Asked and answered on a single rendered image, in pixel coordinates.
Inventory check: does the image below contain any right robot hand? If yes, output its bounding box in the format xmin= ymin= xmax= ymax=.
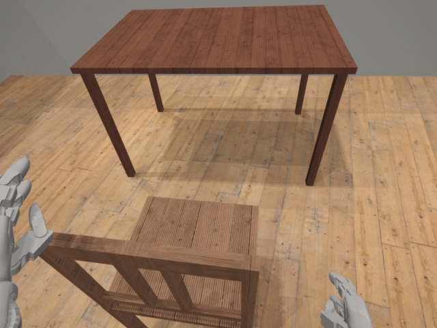
xmin=321 ymin=271 xmax=373 ymax=328

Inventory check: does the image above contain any robot left forearm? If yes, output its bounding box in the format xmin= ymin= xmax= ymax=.
xmin=0 ymin=281 xmax=22 ymax=328

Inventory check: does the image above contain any table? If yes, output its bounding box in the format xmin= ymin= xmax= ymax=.
xmin=70 ymin=5 xmax=358 ymax=186

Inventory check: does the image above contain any left robot hand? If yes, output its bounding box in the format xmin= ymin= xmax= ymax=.
xmin=0 ymin=157 xmax=53 ymax=282

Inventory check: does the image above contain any chair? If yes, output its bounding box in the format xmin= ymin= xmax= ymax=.
xmin=39 ymin=196 xmax=260 ymax=328

